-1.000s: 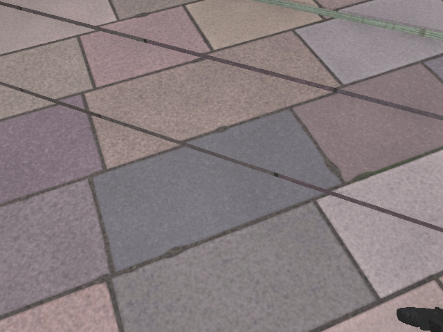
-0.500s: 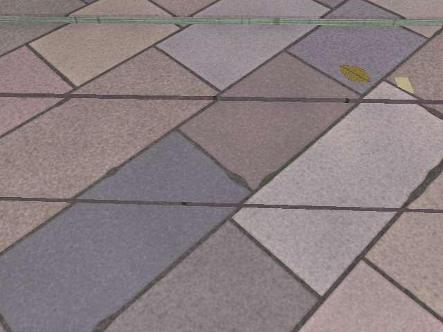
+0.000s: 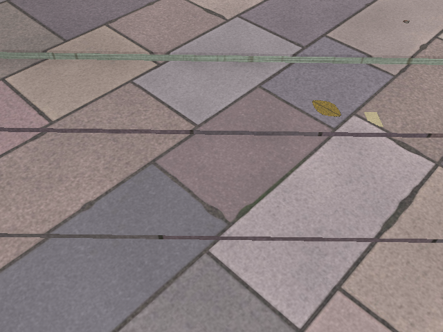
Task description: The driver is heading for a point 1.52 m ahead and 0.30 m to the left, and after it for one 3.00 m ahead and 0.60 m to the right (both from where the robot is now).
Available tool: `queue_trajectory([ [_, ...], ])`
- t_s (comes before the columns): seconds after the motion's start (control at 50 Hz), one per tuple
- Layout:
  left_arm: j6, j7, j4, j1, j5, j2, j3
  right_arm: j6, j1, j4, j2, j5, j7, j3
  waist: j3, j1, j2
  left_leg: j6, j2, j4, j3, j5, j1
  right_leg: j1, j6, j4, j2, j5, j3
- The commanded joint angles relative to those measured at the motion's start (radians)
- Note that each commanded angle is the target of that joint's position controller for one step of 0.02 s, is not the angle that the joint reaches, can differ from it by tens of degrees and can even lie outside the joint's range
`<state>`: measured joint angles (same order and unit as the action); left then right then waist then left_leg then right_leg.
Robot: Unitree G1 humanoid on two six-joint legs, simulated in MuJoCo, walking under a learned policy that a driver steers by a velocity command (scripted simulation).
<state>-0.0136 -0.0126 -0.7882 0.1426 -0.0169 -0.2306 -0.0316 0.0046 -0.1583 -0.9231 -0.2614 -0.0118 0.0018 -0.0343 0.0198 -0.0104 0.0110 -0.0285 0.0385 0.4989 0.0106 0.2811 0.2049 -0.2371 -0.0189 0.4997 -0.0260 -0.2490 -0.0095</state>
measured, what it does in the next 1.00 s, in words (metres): walks ahead: left foot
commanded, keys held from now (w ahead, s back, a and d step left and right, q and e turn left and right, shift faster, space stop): no key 0.02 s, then w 0.98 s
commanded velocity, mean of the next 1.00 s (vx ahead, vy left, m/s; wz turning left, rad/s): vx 0.37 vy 0.00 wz -0.01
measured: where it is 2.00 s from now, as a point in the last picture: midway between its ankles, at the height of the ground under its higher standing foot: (216, 195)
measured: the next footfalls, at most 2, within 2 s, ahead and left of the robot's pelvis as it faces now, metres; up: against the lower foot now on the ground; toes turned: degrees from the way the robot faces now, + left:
left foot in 0.70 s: +0.41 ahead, +0.14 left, +0.00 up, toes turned +3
right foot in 1.26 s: +0.72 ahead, -0.09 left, +0.00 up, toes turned -1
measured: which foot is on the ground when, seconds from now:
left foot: down 0.00-0.28, up 0.30-0.68, down 0.70-1.00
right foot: down 0.00-0.70, up 0.72-1.00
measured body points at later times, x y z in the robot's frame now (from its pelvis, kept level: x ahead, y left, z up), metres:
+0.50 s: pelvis +0.11 -0.01 +0.01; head +0.13 -0.02 +0.46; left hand +0.06 +0.25 -0.12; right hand +0.28 -0.26 -0.11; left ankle +0.19 +0.14 -0.67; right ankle +0.01 -0.11 -0.74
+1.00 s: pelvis +0.38 +0.06 +0.01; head +0.40 +0.06 +0.46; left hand +0.53 +0.33 -0.10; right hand +0.40 -0.21 -0.12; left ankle +0.37 +0.14 -0.74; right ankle +0.51 -0.12 -0.66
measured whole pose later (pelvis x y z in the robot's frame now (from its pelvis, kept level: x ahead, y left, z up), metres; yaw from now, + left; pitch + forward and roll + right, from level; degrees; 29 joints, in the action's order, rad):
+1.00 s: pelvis +0.38 +0.06 +0.01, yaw +1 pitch +1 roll +1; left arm 0.08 -0.02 -0.85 0.15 0.00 -0.29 -0.07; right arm -0.09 -0.32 -0.97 -0.26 0.00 -0.02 -0.05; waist 0.01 -0.06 0.04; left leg 0.08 -0.08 0.24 0.06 0.15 0.11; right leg -0.69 -0.01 0.92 0.15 -0.08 -0.05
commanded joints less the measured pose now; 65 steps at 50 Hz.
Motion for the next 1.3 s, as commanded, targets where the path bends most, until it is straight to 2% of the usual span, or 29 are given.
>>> queue_trajectory([
  [0.02,0.001,-0.011,0.038,-0.02,0.0,-0.12,-0.038,-0.026,0.026,0.027,-0.114,0.0,0.007,-0.017,-0.033,0.006,-0.067,0.03,0.049,-0.11,-0.051,-0.101,0.048,0.068,-0.028,-0.065,0.064,0.133,-0.068],
  [0.12,0.02,-0.016,0.003,0.012,0.023,-0.12,-0.05,-0.023,-0.026,0.012,-0.147,0.022,0.029,-0.028,0.077,-0.009,-0.066,0.113,0.066,-0.139,-0.12,0.447,0.107,-0.123,-0.055,-0.018,0.019,-0.387,-0.034],
  [0.2,0.079,0.004,-0.004,0.01,0.039,-0.077,-0.049,-0.054,-0.09,-0.008,-0.194,0.037,0.026,-0.047,0.091,-0.008,-0.186,0.232,0.26,-0.284,-0.401,0.511,0.031,-0.194,-0.05,0.154,0.011,-0.176,0.044],
  [0.24,0.092,0.011,-0.034,0.08,0.046,-0.08,-0.053,-0.056,-0.025,0.015,-0.18,0.044,0.018,-0.044,0.097,0.043,-0.177,0.215,0.238,-0.267,-0.354,0.425,0.132,-0.038,-0.081,0.05,0.019,-0.159,0.039],
  [0.26,0.095,0.012,-0.074,0.165,0.047,-0.1,-0.062,-0.056,0.038,0.038,-0.151,0.045,0.014,-0.036,0.089,0.088,-0.14,0.171,0.173,-0.198,-0.254,0.332,0.205,0.09,-0.095,-0.033,0.027,-0.135,0.014],
  [0.28,0.101,0.008,-0.11,0.254,0.043,-0.156,-0.08,-0.065,0.087,0.067,-0.097,0.042,0.01,-0.02,0.076,0.112,0.0,0.1,0.062,0.006,-0.098,0.182,0.31,0.2,-0.134,-0.128,0.112,-0.202,-0.165],
  [0.3,0.106,0.013,-0.135,0.358,0.043,-0.247,-0.106,-0.087,0.111,0.101,-0.073,0.033,0.011,-0.015,0.036,0.134,0.233,0.037,-0.05,0.325,0.046,0.102,0.481,0.375,-0.224,-0.263,0.284,-0.187,-0.487],
  [0.32,0.116,0.021,-0.131,0.383,0.025,-0.22,-0.092,-0.104,0.123,0.112,-0.115,0.035,0.012,-0.026,0.029,0.142,0.23,0.041,-0.056,0.535,-0.034,0.265,0.63,0.444,-0.293,-0.29,0.382,-0.047,-0.652],
  [0.38,0.125,0.024,-0.109,0.302,0.021,-0.142,-0.06,-0.121,0.081,0.091,-0.103,0.053,-0.015,-0.027,0.03,0.069,0.056,0.103,0.053,0.657,-0.075,0.1,0.744,0.472,-0.232,-0.272,0.344,0.13,-0.432],
  [0.42,0.109,0.02,-0.114,0.298,0.021,-0.103,-0.042,-0.114,0.108,0.096,-0.084,0.042,-0.032,-0.027,0.037,0.058,0.068,0.094,0.081,0.559,-0.046,0.003,0.677,0.409,-0.186,-0.309,0.289,0.267,-0.29],
  [0.52,0.095,-0.008,-0.122,0.308,0.021,-0.157,-0.045,-0.099,0.262,0.152,-0.017,0.03,-0.05,0.002,0.085,0.081,0.068,0.029,0.016,0.181,0.044,-0.241,0.45,0.187,-0.166,-0.394,0.206,0.264,-0.1],
  [0.62,0.1,-0.007,-0.16,0.328,0.04,-0.175,-0.056,-0.096,0.306,0.189,-0.084,0.04,-0.052,-0.011,0.111,0.054,0.092,0.076,0.0,0.035,0.015,-0.298,0.354,0.248,-0.138,-0.386,0.274,0.328,-0.077],
  [0.66,0.09,-0.007,-0.159,0.304,0.033,-0.193,-0.064,-0.099,0.222,0.173,-0.124,0.037,-0.051,-0.032,0.033,-0.003,0.11,0.112,-0.037,0.035,0.039,-0.247,0.23,0.309,-0.112,-0.256,0.278,0.64,-0.048],
  [0.7,0.074,-0.009,-0.151,0.291,0.021,-0.178,-0.056,-0.089,-0.076,0.085,-0.187,0.039,-0.036,-0.073,-0.145,-0.143,0.102,0.165,-0.05,0.058,0.04,-0.216,-0.173,0.179,-0.062,0.108,0.209,0.773,0.007],
  [0.72,0.08,-0.003,-0.128,0.369,0.01,-0.093,-0.031,-0.085,-0.221,0.059,-0.271,0.015,-0.027,-0.094,-0.294,-0.135,-0.086,0.276,0.199,0.05,-0.313,-0.076,-0.548,-0.17,-0.012,0.491,0.104,0.404,0.039],
  [0.74,0.104,0.004,-0.142,0.426,0.023,-0.008,-0.005,-0.085,-0.257,0.043,-0.258,0.018,-0.036,-0.083,-0.423,-0.103,-0.28,0.364,0.347,-0.169,-0.753,0.193,-0.649,-0.362,0.008,0.74,-0.036,-0.315,-0.079],
  [0.76,0.123,0.009,-0.12,0.313,0.055,-0.119,-0.034,-0.091,-0.185,0.046,-0.186,0.028,-0.038,-0.062,-0.272,-0.109,-0.209,0.312,0.309,-0.243,-0.725,0.285,-0.53,-0.469,-0.013,0.846,0.021,-0.294,-0.135],
  [0.78,0.134,0.007,-0.089,0.224,0.07,-0.16,-0.045,-0.097,-0.09,0.064,-0.157,0.03,-0.037,-0.052,-0.131,-0.081,-0.149,0.278,0.288,-0.267,-0.583,0.22,-0.365,-0.504,-0.033,0.837,0.075,-0.195,-0.095],
  [0.8,0.137,-0.001,-0.082,0.183,0.056,-0.16,-0.047,-0.103,-0.018,0.076,-0.137,0.019,-0.039,-0.046,-0.072,-0.046,-0.068,0.263,0.256,-0.289,-0.472,0.098,-0.209,-0.454,-0.038,0.789,0.123,-0.102,-0.078],
  [0.82,0.129,-0.008,-0.085,0.185,0.042,-0.148,-0.053,-0.11,0.022,0.08,-0.111,0.005,-0.042,-0.04,-0.041,-0.006,-0.065,0.25,0.217,-0.311,-0.378,-0.006,-0.094,-0.39,-0.039,0.738,0.158,-0.045,-0.079],
  [0.9,0.089,-0.013,-0.078,0.189,0.032,-0.098,-0.051,-0.123,0.009,0.052,-0.106,0.007,-0.038,-0.036,-0.008,0.042,-0.086,0.269,0.172,-0.399,-0.23,-0.096,0.046,-0.339,-0.015,0.615,0.198,0.028,-0.069],
  [0.96,0.089,-0.013,-0.036,0.064,0.016,-0.109,-0.052,-0.12,-0.058,0.031,-0.143,0.008,-0.016,-0.043,0.029,0.013,-0.049,0.274,0.172,-0.422,-0.189,-0.173,0.003,-0.452,0.02,0.445,0.203,0.185,-0.062],
  [1.04,0.105,0.004,0.001,-0.079,0.021,-0.081,-0.036,-0.11,-0.135,0.012,-0.16,0.02,-0.001,-0.043,0.041,-0.037,-0.046,0.232,0.13,-0.418,-0.092,-0.244,-0.037,-0.41,0.027,0.182,0.156,0.375,-0.012],
  [1.16,0.116,0.043,0.063,-0.236,0.035,-0.086,-0.02,-0.074,-0.254,-0.035,-0.169,0.028,0.004,-0.046,0.072,-0.08,-0.053,0.225,0.207,-0.325,-0.101,-0.316,-0.261,-0.455,0.0,0.028,0.115,0.281,0.001],
  [1.22,0.123,0.052,0.05,-0.142,0.035,-0.14,-0.038,-0.059,-0.219,-0.026,-0.195,0.029,0.009,-0.054,-0.001,-0.003,-0.1,0.194,0.216,-0.186,-0.089,-0.637,-0.312,-0.275,-0.046,-0.013,0.059,0.17,0.037],
  [1.24,0.124,0.048,0.007,0.0,0.033,-0.178,-0.06,-0.053,-0.198,-0.02,-0.187,0.029,0.009,-0.05,-0.087,0.074,-0.097,0.17,0.174,-0.023,-0.049,-0.782,-0.28,-0.079,-0.077,-0.04,0.027,0.186,0.064],
  [1.26,0.121,0.039,-0.044,0.193,0.023,-0.235,-0.083,-0.053,-0.194,0.0,-0.158,0.018,0.011,-0.036,-0.225,0.149,-0.07,0.138,0.123,0.226,-0.013,-0.686,-0.117,0.231,-0.126,0.007,0.104,0.213,-0.014],
  [1.28,0.113,0.033,-0.077,0.327,0.01,-0.345,-0.111,-0.075,-0.31,0.02,-0.037,0.009,-0.002,0.001,-0.389,0.12,0.168,0.056,-0.043,0.642,0.037,-0.236,0.316,0.657,-0.29,-0.02,0.381,0.096,-0.478],
  [1.3,0.108,0.034,-0.084,0.336,0.019,-0.264,-0.087,-0.101,-0.29,0.001,-0.059,0.023,-0.007,-0.001,-0.442,0.136,0.206,0.058,-0.092,0.8,-0.109,0.277,0.472,0.699,-0.326,-0.172,0.439,0.015,-0.732],
])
